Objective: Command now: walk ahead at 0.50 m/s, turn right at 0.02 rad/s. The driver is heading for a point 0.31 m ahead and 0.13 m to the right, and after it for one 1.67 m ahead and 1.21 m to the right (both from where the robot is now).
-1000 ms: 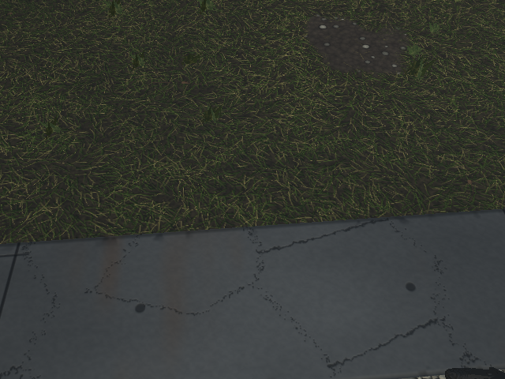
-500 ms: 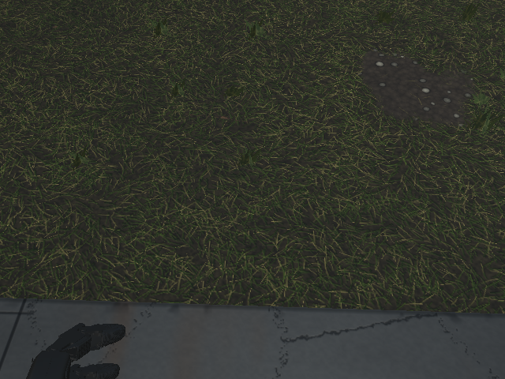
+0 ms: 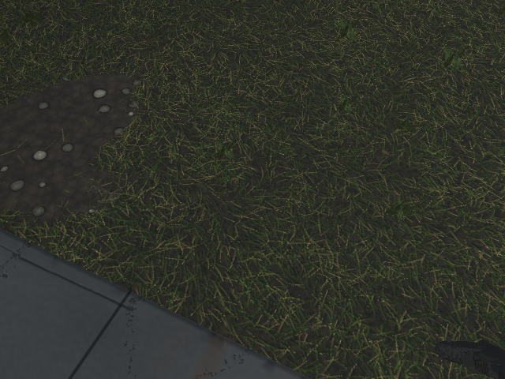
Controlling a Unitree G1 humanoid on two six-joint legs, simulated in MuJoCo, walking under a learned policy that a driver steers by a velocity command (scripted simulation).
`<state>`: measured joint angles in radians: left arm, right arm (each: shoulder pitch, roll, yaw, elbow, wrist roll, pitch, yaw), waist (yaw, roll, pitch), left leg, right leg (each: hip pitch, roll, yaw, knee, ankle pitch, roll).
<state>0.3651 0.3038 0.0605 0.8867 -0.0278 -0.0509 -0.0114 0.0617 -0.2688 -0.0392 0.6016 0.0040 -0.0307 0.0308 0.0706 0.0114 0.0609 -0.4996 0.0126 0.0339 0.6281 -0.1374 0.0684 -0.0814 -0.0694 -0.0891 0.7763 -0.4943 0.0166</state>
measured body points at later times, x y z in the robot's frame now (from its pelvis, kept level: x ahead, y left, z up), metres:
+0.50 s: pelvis +0.25 -0.05 -0.01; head +0.26 -0.06 +0.44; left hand +0.45 +0.20 -0.10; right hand +0.26 -0.34 -0.14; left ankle +0.11 +0.10 -0.67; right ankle +0.28 -0.13 -0.72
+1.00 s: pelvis +0.54 -0.09 -0.06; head +0.55 -0.11 +0.39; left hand +0.66 +0.18 -0.16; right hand +0.65 -0.41 -0.11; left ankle +0.74 -0.05 -0.78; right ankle +0.28 -0.13 -0.72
